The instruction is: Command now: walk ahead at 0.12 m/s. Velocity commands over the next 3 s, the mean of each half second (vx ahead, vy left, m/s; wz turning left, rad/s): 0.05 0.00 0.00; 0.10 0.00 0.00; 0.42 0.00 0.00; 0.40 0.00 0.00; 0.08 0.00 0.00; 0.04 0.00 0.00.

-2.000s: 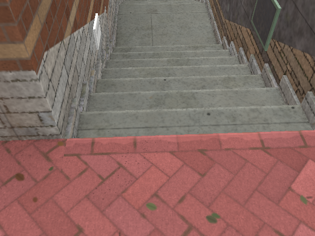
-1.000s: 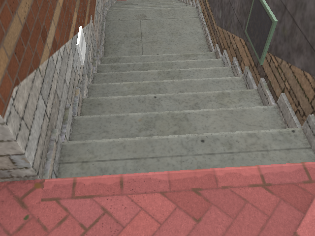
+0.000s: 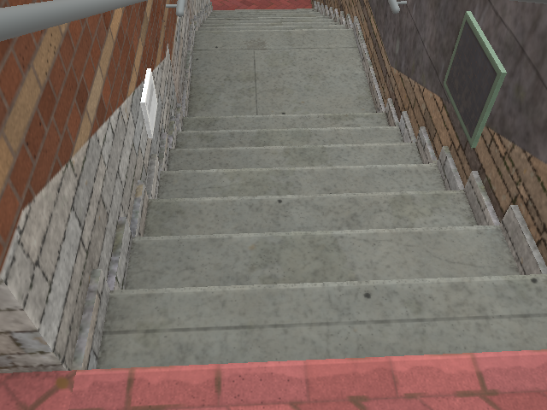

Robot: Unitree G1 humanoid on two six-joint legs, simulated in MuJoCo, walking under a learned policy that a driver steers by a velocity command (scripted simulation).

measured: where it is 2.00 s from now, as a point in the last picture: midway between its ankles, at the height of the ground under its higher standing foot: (297, 369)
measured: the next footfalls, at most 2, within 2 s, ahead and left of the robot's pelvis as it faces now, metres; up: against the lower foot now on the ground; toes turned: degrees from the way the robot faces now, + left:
right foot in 0.20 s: +0.12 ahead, -0.13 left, +0.00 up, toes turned -4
left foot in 1.44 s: +0.47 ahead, +0.09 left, +0.00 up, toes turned +2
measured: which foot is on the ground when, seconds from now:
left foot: down 0.00-1.00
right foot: up 0.00-0.18, down 0.20-1.00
